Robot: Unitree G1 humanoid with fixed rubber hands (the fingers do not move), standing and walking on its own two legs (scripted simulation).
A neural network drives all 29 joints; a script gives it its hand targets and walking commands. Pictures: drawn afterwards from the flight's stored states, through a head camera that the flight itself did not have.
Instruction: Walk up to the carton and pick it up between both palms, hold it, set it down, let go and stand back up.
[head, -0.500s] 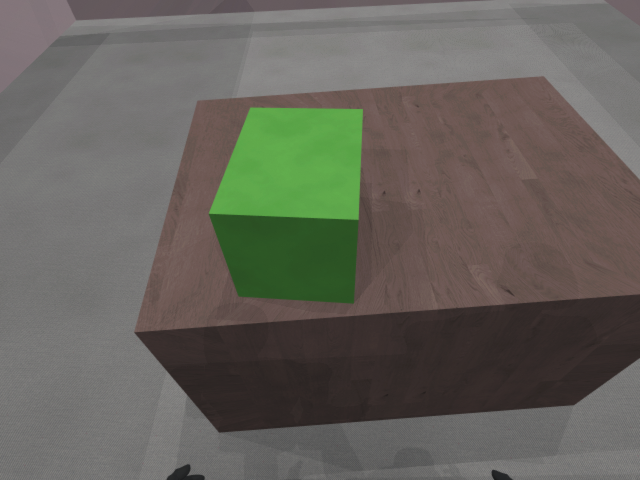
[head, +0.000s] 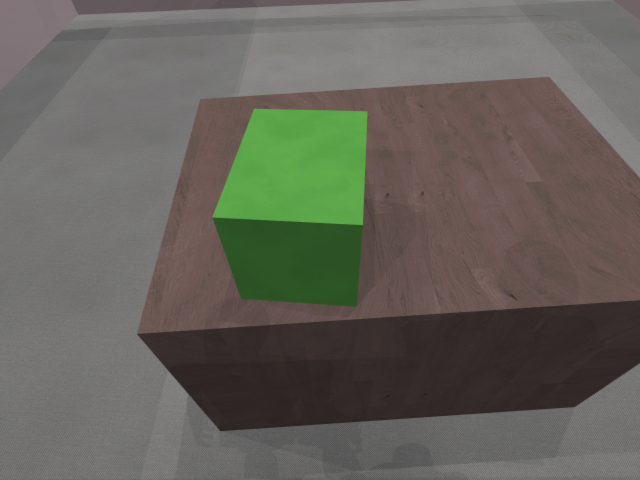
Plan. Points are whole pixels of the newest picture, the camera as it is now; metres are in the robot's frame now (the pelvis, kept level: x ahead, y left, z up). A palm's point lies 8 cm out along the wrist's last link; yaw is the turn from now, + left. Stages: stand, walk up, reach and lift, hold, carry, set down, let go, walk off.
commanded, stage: stand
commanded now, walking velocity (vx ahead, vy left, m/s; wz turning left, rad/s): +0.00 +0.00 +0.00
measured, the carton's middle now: (304, 205) +0.58 +0.05 -0.03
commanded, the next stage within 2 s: none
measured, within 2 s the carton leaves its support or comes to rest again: neither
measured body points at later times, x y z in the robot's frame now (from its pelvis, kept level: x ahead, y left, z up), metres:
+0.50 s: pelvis -0.01 +0.00 +0.00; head +0.00 -0.01 +0.45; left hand -0.03 +0.21 -0.16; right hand -0.02 -0.22 -0.16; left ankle +0.00 +0.13 -0.74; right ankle +0.00 -0.12 -0.74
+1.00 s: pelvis -0.01 +0.01 +0.00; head -0.01 +0.01 +0.45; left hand -0.04 +0.21 -0.16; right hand -0.04 -0.19 -0.16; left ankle +0.00 +0.13 -0.74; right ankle +0.00 -0.12 -0.74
